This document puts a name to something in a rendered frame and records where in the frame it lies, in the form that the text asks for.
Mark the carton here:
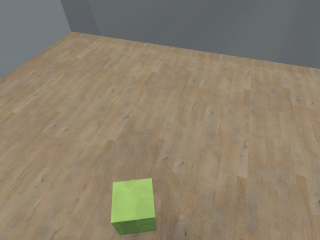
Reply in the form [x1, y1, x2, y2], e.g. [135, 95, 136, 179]
[111, 178, 157, 235]

